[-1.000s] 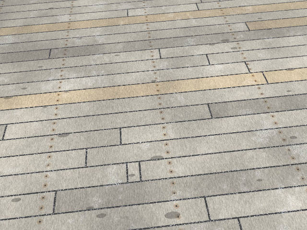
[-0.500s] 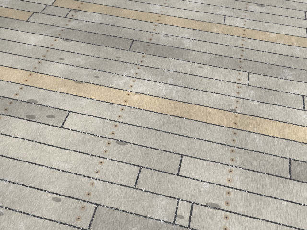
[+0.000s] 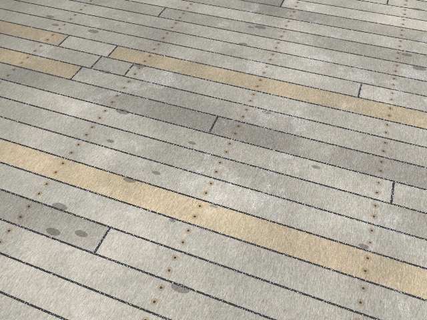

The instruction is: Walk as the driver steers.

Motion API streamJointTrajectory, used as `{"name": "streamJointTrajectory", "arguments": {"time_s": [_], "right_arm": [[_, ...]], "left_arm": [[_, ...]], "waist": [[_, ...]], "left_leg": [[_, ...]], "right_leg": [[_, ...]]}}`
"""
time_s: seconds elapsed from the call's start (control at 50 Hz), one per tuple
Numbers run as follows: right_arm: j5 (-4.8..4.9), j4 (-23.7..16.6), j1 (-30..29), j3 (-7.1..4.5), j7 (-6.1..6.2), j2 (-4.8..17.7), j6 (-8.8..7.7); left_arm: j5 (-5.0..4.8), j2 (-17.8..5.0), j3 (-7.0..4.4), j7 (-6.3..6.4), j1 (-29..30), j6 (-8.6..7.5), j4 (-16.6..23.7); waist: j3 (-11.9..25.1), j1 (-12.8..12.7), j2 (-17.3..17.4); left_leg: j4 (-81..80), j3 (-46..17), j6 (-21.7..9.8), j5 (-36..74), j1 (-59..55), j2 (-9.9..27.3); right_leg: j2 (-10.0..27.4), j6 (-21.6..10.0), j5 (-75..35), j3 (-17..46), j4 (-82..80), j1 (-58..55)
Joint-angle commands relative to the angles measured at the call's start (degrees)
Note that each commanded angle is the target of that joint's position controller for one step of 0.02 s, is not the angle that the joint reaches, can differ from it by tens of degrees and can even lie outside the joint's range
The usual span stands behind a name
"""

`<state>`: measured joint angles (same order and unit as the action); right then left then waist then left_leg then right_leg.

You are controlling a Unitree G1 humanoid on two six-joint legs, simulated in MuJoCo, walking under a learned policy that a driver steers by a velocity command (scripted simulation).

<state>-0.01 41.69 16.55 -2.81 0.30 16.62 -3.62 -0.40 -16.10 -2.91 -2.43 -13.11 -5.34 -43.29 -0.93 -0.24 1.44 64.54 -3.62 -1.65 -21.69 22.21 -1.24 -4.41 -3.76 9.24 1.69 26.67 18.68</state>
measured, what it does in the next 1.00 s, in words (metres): walks ahead, turning right: left foot, then right foot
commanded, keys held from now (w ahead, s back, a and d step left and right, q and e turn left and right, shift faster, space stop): w+e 0.80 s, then w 0.04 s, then w+q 0.16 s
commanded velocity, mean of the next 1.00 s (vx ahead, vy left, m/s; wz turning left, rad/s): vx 0.50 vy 0.00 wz -0.44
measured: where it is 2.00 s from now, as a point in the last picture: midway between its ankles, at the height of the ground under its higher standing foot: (308, 179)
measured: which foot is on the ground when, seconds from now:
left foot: up 0.00-0.32, down 0.34-0.86, up 0.88-1.00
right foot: down 0.00-0.36, up 0.38-0.84, down 0.86-1.00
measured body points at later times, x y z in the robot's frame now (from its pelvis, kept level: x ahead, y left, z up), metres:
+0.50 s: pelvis +0.27 +0.02 +0.00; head +0.29 +0.03 +0.45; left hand +0.42 +0.28 -0.12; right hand +0.35 -0.27 -0.08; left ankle +0.32 +0.12 -0.74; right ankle +0.17 -0.09 -0.65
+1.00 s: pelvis +0.49 -0.13 +0.00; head +0.52 -0.16 +0.44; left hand +0.76 +0.02 -0.09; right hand +0.42 -0.42 -0.13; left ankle +0.49 +0.05 -0.64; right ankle +0.50 -0.22 -0.74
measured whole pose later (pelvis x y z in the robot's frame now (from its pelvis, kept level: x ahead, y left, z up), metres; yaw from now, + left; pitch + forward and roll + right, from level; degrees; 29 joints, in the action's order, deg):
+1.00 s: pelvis +0.49 -0.13 +0.00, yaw -30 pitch +1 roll +0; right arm 1.8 47.0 15.4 -2.6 -0.7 17.7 -4.7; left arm 0.1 -15.7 -2.7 -1.9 -10.7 -2.8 -37.7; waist -3.4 1.0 1.3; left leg 68.3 -0.5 -0.4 -21.6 24.6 5.1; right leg -3.0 -4.6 10.6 -3.2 29.1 19.8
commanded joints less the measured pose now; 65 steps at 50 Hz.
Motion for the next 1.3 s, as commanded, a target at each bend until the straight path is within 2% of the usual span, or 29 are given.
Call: {"name": "streamJointTrajectory", "arguments": {"time_s": [0.02,0.14,0.24,0.28,0.32,0.34,0.36,0.38,0.4,0.42,0.44,0.48,0.56,0.68,0.76,0.8,0.82,0.84,0.86,0.88,0.9,0.92,0.94,0.96,0.98,1.04,1.1,1.18,1.3], "right_arm": [[-0.94,-6.16,-3.26,-1.76,-0.05,5.52,-2.14],[-0.67,-7.96,-12.3,-0.47,-0.18,2.3,-2.13],[0.39,-9.48,-19.51,-0.71,-1.21,3.24,-3.15],[0.62,-9.53,-19.33,-1.28,-1.36,4.51,-3.59],[0.64,-8.05,-13.77,-2.27,-1.01,6.13,-3.96],[0.05,-6.97,-7.81,-3.12,-0.52,7.95,-4.09],[-0.51,-6.03,1.54,-4.03,0.06,11.43,-3.9],[-0.87,-4.12,4.59,-4.69,-0.37,14.44,-2.9],[0.18,-4.53,3.01,-3.75,-0.67,9.4,-2.66],[0.32,-4.73,0.85,-2.86,-0.55,6.03,-2.51],[-0.12,-4.66,-1.61,-2.41,-0.65,5.15,-2.38],[-0.78,-3.68,-4.17,-1.83,-0.68,3.47,-2.37],[-0.18,-1.55,-4.26,-2.62,-0.67,5.36,-3.12],[0.16,1.02,-2.52,-3.29,-0.19,8.73,-2.36],[1.28,3.03,0.54,-3.85,-0.1,10.86,-1.21],[1.67,3.21,0.6,-4.3,0.19,12.5,-0.44],[1.89,3.42,1.05,-4.45,0.38,13.21,-0.03],[2.0,3.51,0.85,-4.1,0.58,12.83,0.3],[0.88,3.32,2.26,-2.81,0.65,10.33,-0.04],[-1.13,0.93,9.35,0.28,-0.53,1.81,-1.18],[0.97,2.46,5.48,-0.71,-1.23,7.35,-2.62],[3.35,0.38,-1.22,-1.67,-1.46,10.12,-3.03],[3.13,-0.17,-3.34,-1.22,-1.18,9.01,-3.22],[1.94,0.44,-3.93,-1.32,-0.84,8.58,-2.97],[1.71,1.27,-1.88,-1.55,-0.85,8.53,-2.12],[1.75,3.07,1.31,-1.26,-0.6,5.62,0.41],[1.52,2.11,-2.58,-1.28,-0.31,4.62,0.94],[1.26,0.92,-7.72,-0.79,-1.45,3.12,0.14],[1.14,-3.94,-16.12,0.0,-3.67,2.04,-0.06]], "left_arm": [[0.21,-6.43,-1.36,0.73,-1.96,-0.1,3.27],[-0.86,-9.64,-2.52,2.83,-5.81,0.93,1.54],[-1.39,-9.3,-2.61,3.52,-10.38,2.34,0.11],[-1.4,-9.51,-2.83,3.73,-10.22,2.8,0.17],[-1.33,-8.85,-2.82,3.77,-8.55,3.13,0.74],[-0.93,-7.03,-2.22,3.57,-7.63,3.0,1.48],[0.26,-3.62,-1.05,3.43,-7.81,2.74,2.83],[-1.47,-1.26,-0.22,3.52,-15.24,2.2,4.54],[-2.14,-6.92,-1.22,3.67,-14.8,2.24,3.04],[-1.77,-9.25,-1.97,3.54,-9.29,2.54,3.46],[-1.23,-8.62,-2.05,3.52,-6.66,2.77,3.76],[-0.95,-7.06,-2.27,2.92,-4.61,3.07,4.81],[-0.9,-3.87,-1.51,2.2,-1.58,3.95,7.23],[-0.83,-2.72,-0.5,0.27,7.38,3.03,10.01],[-1.0,-3.55,-0.63,-0.87,12.66,3.17,13.0],[-0.69,-5.22,-1.48,-1.1,11.37,3.48,13.66],[-0.42,-6.52,-2.28,-0.98,7.85,3.69,13.16],[-0.52,-8.77,-3.76,-0.51,-0.65,3.87,11.05],[-0.57,-11.93,-5.24,0.62,-10.44,4.31,8.49],[-0.77,-18.12,-5.64,1.19,-10.11,3.88,8.25],[-0.54,-13.14,-4.29,1.12,-12.8,3.37,9.37],[0.18,-11.08,-3.41,0.86,-10.28,2.68,8.42],[0.11,-10.0,-2.98,0.89,-6.7,2.24,8.02],[0.46,-8.02,-2.41,0.9,-3.27,1.9,7.82],[1.01,-6.25,-1.81,0.85,-1.11,1.42,7.96],[1.02,-5.92,-1.95,0.74,0.41,-0.36,6.3],[1.67,-6.3,-2.24,1.44,-0.53,-0.98,4.16],[1.37,-7.02,-2.25,2.2,-0.85,-0.93,2.61],[0.17,-8.9,-3.07,2.87,-5.88,1.28,-1.26]], "waist": [[2.14,-0.27,-6.25],[0.73,-2.48,-6.18],[0.24,-4.52,-6.51],[0.25,-3.5,-7.49],[1.92,0.09,-8.25],[6.3,3.16,-7.27],[14.56,6.65,-0.13],[18.86,2.96,17.65],[13.6,3.58,12.12],[6.79,4.69,6.55],[3.29,3.72,2.82],[0.23,1.66,3.91],[-0.86,0.94,3.78],[-2.11,3.7,1.35],[-3.46,4.47,1.55],[-1.39,2.5,3.1],[1.35,0.11,3.72],[5.75,-4.93,2.59],[11.18,-9.16,-1.57],[17.89,-2.38,-17.13],[25.51,-7.26,-9.99],[15.95,-7.91,-7.45],[10.14,-5.62,-4.85],[6.58,-3.49,-3.87],[5.2,-1.19,-4.98],[2.95,1.2,-4.7],[-0.4,0.39,-3.92],[-2.12,-1.57,-3.86],[-4.94,-4.68,-3.0]], "left_leg": [[-5.11,-2.01,1.21,4.66,15.11,5.1],[-25.5,-0.04,4.97,17.39,10.49,2.74],[-35.19,-1.03,4.87,23.27,4.42,-0.07],[-37.64,-1.7,3.87,20.36,1.82,-0.23],[-41.13,-0.9,1.55,19.06,-6.78,0.27],[-40.99,-2.62,-0.71,18.29,-17.03,3.48],[-39.83,-12.53,-4.4,14.87,-31.67,13.8],[-44.94,-37.22,-12.85,2.45,-43.73,24.95],[-46.94,-39.87,-12.4,-7.04,-39.83,25.11],[-47.65,-30.45,-10.25,-4.11,-33.49,22.22],[-48.91,-23.19,-9.04,3.64,-27.35,19.54],[-51.61,-14.29,-8.15,13.07,-20.06,16.07],[-55.68,-5.37,-9.67,20.99,-16.52,15.73],[-56.11,6.3,-7.82,27.5,-18.11,14.37],[-53.53,9.45,-6.11,32.04,-24.32,16.6],[-47.19,11.75,-4.85,48.62,-26.77,16.87],[-40.74,12.64,-4.34,57.64,-26.5,16.64],[-30.21,14.25,-2.99,60.07,-22.62,15.22],[-15.32,14.28,-1.18,45.99,-9.47,13.36],[6.18,11.8,2.21,-8.35,15.05,3.05],[13.62,-0.26,1.51,-12.64,18.51,2.24],[14.38,-0.32,0.77,-8.16,22.73,4.65],[10.04,0.15,0.32,-3.01,21.66,7.32],[6.23,0.22,0.62,0.36,19.1,9.05],[4.42,-0.55,0.81,3.02,15.04,10.32],[1.15,-1.28,2.28,7.43,11.7,10.26],[-5.98,-3.32,3.34,16.18,16.7,9.19],[-19.79,-0.4,2.75,28.7,15.44,7.51],[-29.1,3.95,-0.29,23.05,20.53,5.91]], "right_leg": [[14.08,-10.16,-2.87,22.85,-14.23,-14.7],[11.29,-9.37,-9.38,16.27,-14.97,-8.21],[11.45,-7.74,-5.95,19.3,-11.31,-8.52],[12.25,-6.91,-5.18,22.32,-8.88,-10.45],[11.08,-5.22,-7.86,22.85,-4.06,-9.72],[8.46,-3.5,-9.39,20.49,3.6,-6.71],[4.47,-1.35,1.23,15.02,19.82,0.99],[-1.55,1.39,25.34,8.2,35.3,19.3],[3.72,2.18,23.52,8.81,42.73,25.65],[5.44,2.66,17.96,8.01,44.43,26.76],[7.08,3.22,13.94,6.64,43.78,24.94],[9.71,3.55,9.74,6.01,40.57,22.14],[11.29,4.86,4.82,4.18,34.95,22.7],[10.27,3.94,-10.99,0.25,16.86,19.31],[8.87,1.42,-7.38,-2.39,10.63,18.74],[5.74,-0.82,-1.34,-5.45,9.42,13.67],[3.43,-2.27,1.25,-6.81,8.8,7.3],[1.19,-4.34,-1.71,-7.2,5.21,-5.32],[5.47,-6.95,-3.86,0.83,4.58,-23.95],[22.97,-17.04,4.16,32.93,0.24,-42.79],[26.99,-18.6,9.7,43.65,-6.86,-43.35],[24.97,-15.35,4.8,33.28,-7.71,-36.75],[22.49,-13.08,-0.85,24.99,-8.12,-27.96],[20.35,-11.57,-5.89,19.32,-9.29,-20.76],[18.66,-10.75,-9.28,15.17,-11.29,-15.63],[18.05,-10.83,-11.76,8.06,-16.85,-9.17],[16.93,-9.15,-13.94,1.46,-19.03,-9.77],[15.33,-6.21,-14.26,-5.76,-20.47,-11.8],[19.64,-5.29,-22.99,-9.08,-16.26,-25.01]]}}
Velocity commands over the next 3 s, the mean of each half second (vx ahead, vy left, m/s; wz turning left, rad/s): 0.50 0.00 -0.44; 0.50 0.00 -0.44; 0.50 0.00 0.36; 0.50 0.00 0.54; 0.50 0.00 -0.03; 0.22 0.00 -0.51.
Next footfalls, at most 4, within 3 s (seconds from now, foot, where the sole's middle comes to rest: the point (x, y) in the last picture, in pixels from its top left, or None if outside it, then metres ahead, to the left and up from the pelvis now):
0.34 left None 0.36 0.11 -0.77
0.86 right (310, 305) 0.53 -0.24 -0.77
1.42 left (276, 205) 0.90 -0.18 -0.77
1.88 right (333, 154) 1.14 -0.43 -0.77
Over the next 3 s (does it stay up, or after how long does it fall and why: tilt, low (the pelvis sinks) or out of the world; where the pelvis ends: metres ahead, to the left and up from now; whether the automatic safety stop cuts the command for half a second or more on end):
stays up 1.48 -0.31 0.00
